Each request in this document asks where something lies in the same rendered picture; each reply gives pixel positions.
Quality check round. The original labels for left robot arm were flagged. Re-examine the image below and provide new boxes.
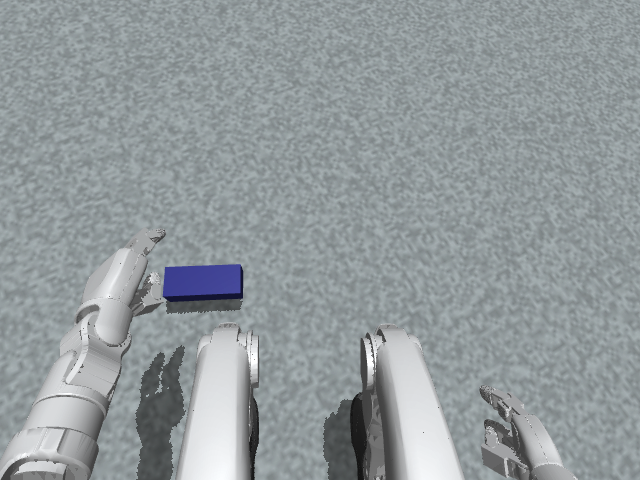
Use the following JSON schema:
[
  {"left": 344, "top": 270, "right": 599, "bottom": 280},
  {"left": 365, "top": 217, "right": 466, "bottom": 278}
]
[{"left": 0, "top": 298, "right": 133, "bottom": 480}]

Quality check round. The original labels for right robot hand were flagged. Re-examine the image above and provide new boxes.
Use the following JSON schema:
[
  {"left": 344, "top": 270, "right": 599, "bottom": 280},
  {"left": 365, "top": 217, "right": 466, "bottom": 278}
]
[{"left": 480, "top": 385, "right": 564, "bottom": 480}]

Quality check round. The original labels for carton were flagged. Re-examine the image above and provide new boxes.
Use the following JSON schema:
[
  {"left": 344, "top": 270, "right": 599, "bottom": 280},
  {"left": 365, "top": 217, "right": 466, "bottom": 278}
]
[{"left": 163, "top": 264, "right": 243, "bottom": 302}]

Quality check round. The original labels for right robot arm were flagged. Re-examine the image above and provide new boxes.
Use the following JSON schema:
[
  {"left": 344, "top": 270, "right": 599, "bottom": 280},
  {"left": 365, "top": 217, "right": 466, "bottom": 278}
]
[{"left": 529, "top": 464, "right": 578, "bottom": 480}]

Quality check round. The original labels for left robot hand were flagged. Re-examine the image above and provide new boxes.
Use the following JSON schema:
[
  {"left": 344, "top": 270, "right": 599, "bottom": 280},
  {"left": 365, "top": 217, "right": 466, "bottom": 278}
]
[{"left": 81, "top": 227, "right": 166, "bottom": 317}]

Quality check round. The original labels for right robot foot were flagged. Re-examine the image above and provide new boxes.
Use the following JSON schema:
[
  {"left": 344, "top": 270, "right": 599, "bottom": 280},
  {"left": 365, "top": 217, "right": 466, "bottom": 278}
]
[{"left": 350, "top": 392, "right": 381, "bottom": 480}]

